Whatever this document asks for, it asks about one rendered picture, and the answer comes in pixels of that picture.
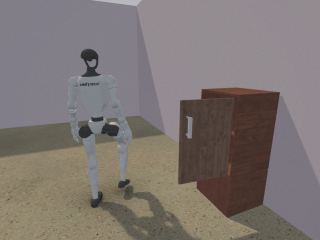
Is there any left robot thigh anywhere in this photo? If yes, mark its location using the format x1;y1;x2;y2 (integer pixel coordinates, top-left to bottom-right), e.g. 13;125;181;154
78;124;99;170

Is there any robot right forearm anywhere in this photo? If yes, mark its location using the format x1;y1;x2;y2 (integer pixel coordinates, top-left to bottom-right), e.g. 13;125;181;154
114;99;129;130

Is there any robot left upper arm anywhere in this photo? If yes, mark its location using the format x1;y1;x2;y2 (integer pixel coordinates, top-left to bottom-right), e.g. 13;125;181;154
68;76;80;110

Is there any robot right hand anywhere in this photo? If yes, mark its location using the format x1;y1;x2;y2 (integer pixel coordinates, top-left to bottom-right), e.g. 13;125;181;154
121;127;133;146

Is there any robot left forearm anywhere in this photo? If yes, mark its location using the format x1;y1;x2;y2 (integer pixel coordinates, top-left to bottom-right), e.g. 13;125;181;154
67;103;78;128

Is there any cupboard door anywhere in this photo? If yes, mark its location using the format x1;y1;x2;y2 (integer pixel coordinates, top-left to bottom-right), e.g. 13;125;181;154
178;97;235;185

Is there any handle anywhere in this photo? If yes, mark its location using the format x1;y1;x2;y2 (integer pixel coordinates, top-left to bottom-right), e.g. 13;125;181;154
185;116;193;139

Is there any left robot foot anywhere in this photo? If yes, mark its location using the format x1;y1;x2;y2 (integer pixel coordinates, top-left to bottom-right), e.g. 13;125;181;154
91;191;103;208

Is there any robot left hand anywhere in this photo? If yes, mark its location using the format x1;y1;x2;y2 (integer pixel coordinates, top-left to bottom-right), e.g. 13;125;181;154
71;126;81;143

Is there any robot right upper arm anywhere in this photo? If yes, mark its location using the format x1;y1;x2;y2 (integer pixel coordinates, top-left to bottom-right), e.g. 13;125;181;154
103;75;118;108

